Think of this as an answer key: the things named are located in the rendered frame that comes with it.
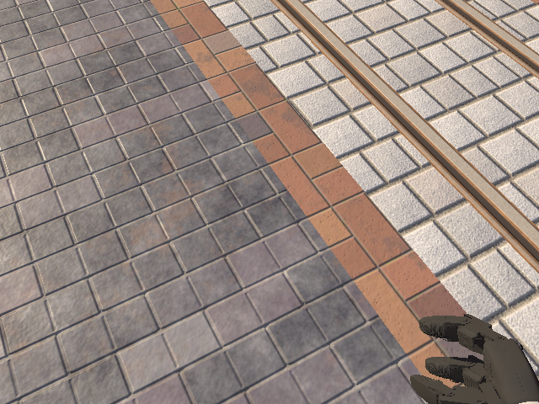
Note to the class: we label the right robot hand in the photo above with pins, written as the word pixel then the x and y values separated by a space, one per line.
pixel 505 375

